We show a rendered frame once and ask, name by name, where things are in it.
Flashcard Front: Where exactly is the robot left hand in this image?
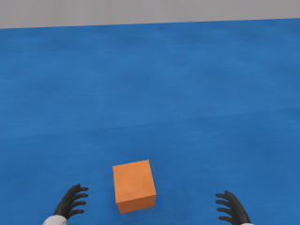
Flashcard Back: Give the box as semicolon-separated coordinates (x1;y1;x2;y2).
53;184;89;220

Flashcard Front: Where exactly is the robot right hand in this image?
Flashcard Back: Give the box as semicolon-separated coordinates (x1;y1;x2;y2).
215;190;251;225

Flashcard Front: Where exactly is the robot left forearm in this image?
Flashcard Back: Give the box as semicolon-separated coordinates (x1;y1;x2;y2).
42;215;68;225

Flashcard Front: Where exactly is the carton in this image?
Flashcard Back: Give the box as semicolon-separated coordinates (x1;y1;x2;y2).
112;159;157;214

